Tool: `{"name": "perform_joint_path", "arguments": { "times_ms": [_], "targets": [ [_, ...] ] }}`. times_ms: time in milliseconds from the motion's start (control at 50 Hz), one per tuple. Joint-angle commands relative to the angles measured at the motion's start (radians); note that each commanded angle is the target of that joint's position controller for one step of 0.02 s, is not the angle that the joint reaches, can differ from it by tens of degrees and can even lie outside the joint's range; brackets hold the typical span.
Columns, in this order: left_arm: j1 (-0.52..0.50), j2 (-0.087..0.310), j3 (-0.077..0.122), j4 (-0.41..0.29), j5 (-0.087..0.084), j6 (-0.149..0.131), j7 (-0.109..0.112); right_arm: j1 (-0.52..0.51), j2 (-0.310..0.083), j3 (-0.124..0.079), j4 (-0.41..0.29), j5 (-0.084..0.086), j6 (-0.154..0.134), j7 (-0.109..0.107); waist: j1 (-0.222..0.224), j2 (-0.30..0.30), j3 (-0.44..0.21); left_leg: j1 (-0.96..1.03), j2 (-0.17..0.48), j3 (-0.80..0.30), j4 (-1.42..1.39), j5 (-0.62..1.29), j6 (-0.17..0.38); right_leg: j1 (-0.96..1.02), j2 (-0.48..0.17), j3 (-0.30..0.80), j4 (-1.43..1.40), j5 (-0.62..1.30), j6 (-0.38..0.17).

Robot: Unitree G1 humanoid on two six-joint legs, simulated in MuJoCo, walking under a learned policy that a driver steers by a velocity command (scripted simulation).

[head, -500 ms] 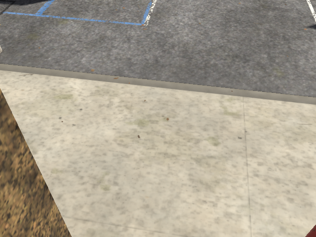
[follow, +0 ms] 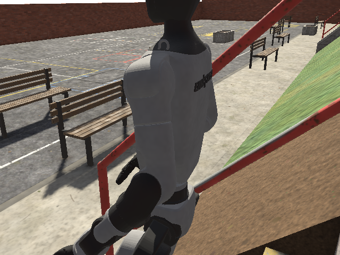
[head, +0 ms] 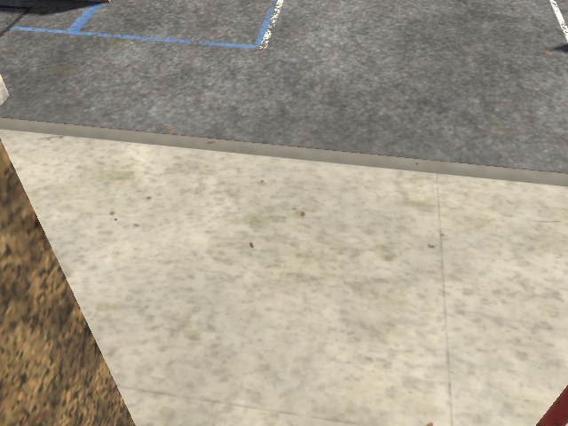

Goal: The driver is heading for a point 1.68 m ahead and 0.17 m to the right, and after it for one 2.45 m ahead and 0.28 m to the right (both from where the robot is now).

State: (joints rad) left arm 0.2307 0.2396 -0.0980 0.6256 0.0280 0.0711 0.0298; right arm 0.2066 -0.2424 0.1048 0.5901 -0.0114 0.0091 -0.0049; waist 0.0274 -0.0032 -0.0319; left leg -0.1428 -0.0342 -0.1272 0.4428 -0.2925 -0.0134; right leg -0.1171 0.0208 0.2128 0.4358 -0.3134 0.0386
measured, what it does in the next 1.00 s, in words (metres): stands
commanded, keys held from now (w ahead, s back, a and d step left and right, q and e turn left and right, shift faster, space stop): w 1.00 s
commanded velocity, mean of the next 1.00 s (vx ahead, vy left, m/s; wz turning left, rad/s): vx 0.50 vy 0.00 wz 0.00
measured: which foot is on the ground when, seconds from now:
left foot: down 0.00-1.00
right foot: down 0.00-1.00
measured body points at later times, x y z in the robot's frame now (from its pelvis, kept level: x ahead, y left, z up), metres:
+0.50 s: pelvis +0.00 +0.00 +0.00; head +0.00 +0.00 +0.45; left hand +0.14 +0.23 -0.10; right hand +0.17 -0.22 -0.09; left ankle -0.03 +0.14 -0.74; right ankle -0.04 -0.16 -0.74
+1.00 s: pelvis -0.01 +0.00 +0.01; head -0.01 +0.00 +0.46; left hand +0.12 +0.23 -0.10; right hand +0.15 -0.23 -0.09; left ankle -0.03 +0.14 -0.74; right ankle -0.04 -0.16 -0.74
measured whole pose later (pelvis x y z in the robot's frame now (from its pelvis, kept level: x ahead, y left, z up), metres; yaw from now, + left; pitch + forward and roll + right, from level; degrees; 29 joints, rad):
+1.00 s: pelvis -0.01 +0.00 +0.01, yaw +0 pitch -1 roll +1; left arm 0.23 0.24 -0.09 0.67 0.03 0.07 0.04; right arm 0.24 -0.25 0.08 0.61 -0.01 0.01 -0.01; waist 0.03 0.00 -0.01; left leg -0.10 -0.03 -0.13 0.34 -0.23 -0.02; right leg -0.09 0.01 0.22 0.36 -0.26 0.04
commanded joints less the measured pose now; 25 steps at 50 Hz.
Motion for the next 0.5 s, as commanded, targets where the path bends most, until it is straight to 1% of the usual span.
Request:
{"name": "perform_joint_path", "arguments": {
  "times_ms": [20, 100, 120, 180, 260, 500],
  "targets": [
    [-0.046, 0.093, 0.029, -0.076, 0.0, -0.011, 0.007, -0.056, -0.092, -0.032, -0.079, 0.0, -0.018, -0.003, 0.001, -0.002, -0.006, -0.023, 0.039, -0.037, -0.085, 0.241, 0.003, 0.015, -0.024, 0.034, -0.057, 0.251, -0.006],
    [-0.04, 0.095, 0.031, -0.069, 0.0, -0.011, 0.009, -0.049, -0.094, -0.035, -0.074, 0.0, -0.019, -0.005, 0.002, -0.007, -0.008, -0.01, 0.04, -0.034, -0.092, 0.262, 0.001, 0.021, -0.025, 0.033, -0.065, 0.273, -0.005],
    [-0.047, 0.101, 0.033, -0.075, 0.0, -0.013, 0.005, -0.048, -0.1, -0.038, -0.078, 0.0, -0.018, -0.003, 0.002, -0.009, 0.028, -0.025, 0.032, -0.036, -0.092, 0.243, 0.007, -0.001, -0.016, 0.032, -0.061, 0.249, -0.011],
    [-0.041, 0.096, 0.031, -0.076, 0.004, -0.015, 0.003, -0.046, -0.093, -0.037, -0.084, -0.005, -0.017, -0.002, 0.003, -0.005, 0.004, -0.015, 0.031, -0.031, -0.087, 0.248, 0.01, 0.003, -0.015, 0.031, -0.058, 0.249, -0.015],
    [-0.041, 0.1, 0.031, -0.076, 0.004, -0.016, 0.003, -0.041, -0.098, -0.038, -0.086, -0.004, -0.019, -0.003, 0.003, -0.005, -0.013, -0.005, 0.034, -0.033, -0.085, 0.28, 0.008, 0.02, -0.018, 0.033, -0.056, 0.288, -0.014],
    [-0.044, 0.102, 0.032, -0.061, 0.003, -0.016, 0.008, -0.028, -0.102, -0.042, -0.082, -0.002, -0.019, -0.004, 0.003, -0.002, -0.012, 0.01, 0.039, -0.034, -0.102, 0.321, 0.001, 0.044, -0.022, 0.036, -0.07, 0.341, -0.009]
  ]
}}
